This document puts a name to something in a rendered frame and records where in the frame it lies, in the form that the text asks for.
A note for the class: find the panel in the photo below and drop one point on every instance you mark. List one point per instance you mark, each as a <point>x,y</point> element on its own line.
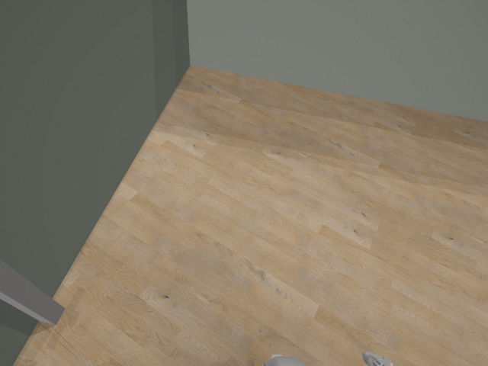
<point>22,294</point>

